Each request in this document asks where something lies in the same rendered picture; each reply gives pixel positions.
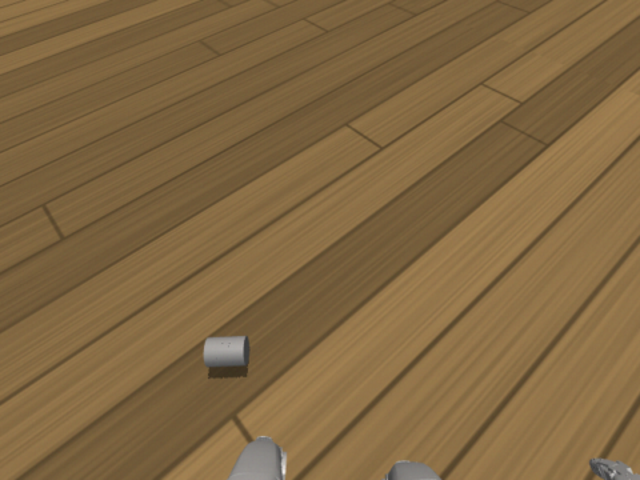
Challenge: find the can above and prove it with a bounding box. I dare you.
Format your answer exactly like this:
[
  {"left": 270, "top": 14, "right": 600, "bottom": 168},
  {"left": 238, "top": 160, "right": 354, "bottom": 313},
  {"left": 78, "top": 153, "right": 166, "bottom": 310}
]
[{"left": 204, "top": 336, "right": 250, "bottom": 367}]

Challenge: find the right robot hand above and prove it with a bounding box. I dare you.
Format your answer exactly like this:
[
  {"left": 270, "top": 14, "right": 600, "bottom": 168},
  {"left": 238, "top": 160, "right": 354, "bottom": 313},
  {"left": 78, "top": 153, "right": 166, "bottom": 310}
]
[{"left": 589, "top": 458, "right": 640, "bottom": 480}]

